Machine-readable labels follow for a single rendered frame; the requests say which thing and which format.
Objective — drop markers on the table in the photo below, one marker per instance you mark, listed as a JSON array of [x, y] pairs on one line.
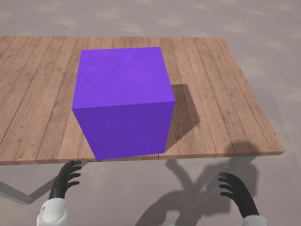
[[216, 113]]

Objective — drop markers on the robot left hand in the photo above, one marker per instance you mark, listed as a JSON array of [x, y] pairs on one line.
[[61, 185]]

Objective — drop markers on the left robot forearm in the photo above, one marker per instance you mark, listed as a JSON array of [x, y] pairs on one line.
[[54, 212]]

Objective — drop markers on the robot right hand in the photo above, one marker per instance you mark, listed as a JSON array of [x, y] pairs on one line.
[[240, 194]]

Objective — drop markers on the right robot forearm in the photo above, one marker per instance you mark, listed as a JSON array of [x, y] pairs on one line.
[[255, 220]]

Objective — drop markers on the carton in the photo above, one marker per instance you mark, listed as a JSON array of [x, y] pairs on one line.
[[123, 101]]

